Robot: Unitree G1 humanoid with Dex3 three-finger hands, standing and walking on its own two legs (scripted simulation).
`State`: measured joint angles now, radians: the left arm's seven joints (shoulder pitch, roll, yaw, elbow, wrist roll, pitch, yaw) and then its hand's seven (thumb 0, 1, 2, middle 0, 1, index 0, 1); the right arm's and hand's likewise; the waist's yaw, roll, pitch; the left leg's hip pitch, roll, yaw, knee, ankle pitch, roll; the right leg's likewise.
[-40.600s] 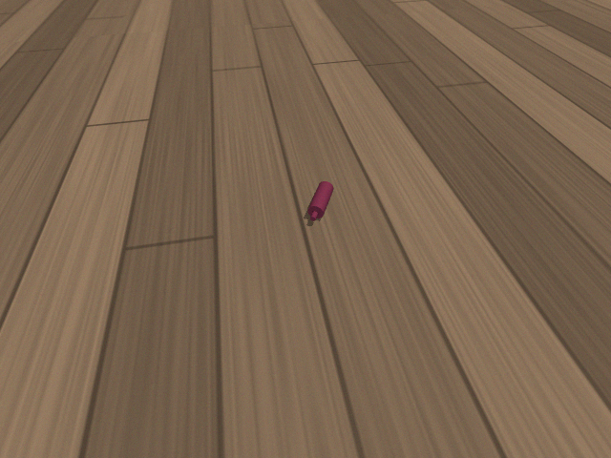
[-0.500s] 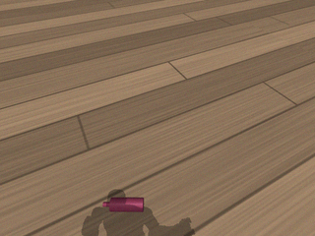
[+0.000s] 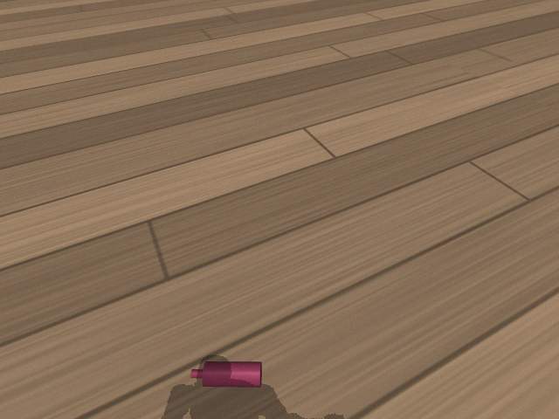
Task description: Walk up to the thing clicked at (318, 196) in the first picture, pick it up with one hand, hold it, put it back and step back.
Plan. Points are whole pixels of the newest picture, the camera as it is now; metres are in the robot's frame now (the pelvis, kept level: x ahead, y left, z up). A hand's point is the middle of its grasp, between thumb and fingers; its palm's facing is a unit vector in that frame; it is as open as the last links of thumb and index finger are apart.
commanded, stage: stand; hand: left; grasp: from above
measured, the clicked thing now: (226, 374) +0.46 +0.23 -0.74
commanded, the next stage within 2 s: step back in 1.68 s
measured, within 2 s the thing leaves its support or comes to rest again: neither
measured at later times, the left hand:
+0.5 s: hand out of the picture +0.07 +0.23 -0.16, palm faces +0.02 -0.94 -0.33, open 7.4 cm
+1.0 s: hand out of the picture +0.09 +0.23 -0.15, palm faces +0.01 -0.94 -0.34, open 7.4 cm
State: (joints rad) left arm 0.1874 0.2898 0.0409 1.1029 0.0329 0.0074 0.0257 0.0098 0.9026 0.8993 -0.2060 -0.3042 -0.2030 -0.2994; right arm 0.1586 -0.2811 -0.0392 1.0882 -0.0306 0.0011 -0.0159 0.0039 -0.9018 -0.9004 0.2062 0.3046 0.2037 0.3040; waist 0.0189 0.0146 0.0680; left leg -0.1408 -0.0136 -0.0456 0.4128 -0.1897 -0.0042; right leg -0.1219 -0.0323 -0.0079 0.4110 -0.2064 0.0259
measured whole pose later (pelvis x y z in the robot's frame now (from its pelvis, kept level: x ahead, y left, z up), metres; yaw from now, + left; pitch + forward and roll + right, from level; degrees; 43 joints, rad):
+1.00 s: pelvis +0.02 -0.02 +0.01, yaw -1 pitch -3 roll +0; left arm 0.11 0.32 0.03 1.15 0.02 -0.01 0.01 0.01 0.90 0.90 -0.21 -0.30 -0.20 -0.30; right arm 0.12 -0.32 -0.01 1.14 -0.02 -0.01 -0.01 0.00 -0.90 -0.90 0.21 0.30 0.20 0.30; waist 0.00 0.01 0.07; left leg -0.10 0.02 -0.05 0.32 -0.17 -0.03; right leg -0.09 0.00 -0.01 0.33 -0.19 0.00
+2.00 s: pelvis -0.02 +0.02 -0.02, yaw -1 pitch -1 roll +0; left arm 0.02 0.40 0.07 0.94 0.01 0.05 0.02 0.01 0.90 0.90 -0.21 -0.30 -0.20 -0.30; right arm 0.11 -0.39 -0.06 0.99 -0.02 0.03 0.00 0.00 -0.90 -0.90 0.20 0.30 0.20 0.30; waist -0.02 -0.04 0.19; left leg -0.26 -0.05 -0.02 0.61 -0.34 0.03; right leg -0.35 -0.04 0.04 0.66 -0.29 0.01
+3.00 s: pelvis -0.25 +0.04 -0.01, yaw -2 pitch -2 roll -2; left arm 0.16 0.39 0.09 0.82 0.01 0.08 0.00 0.01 0.90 0.90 -0.21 -0.30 -0.20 -0.30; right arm 0.17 -0.35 -0.03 0.89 -0.04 0.03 0.00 0.00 -0.90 -0.90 0.21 0.31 0.21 0.30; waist 0.00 -0.04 0.15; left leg -0.26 0.01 -0.05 0.55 -0.25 0.01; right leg -0.49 0.13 0.16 1.20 -0.47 -0.01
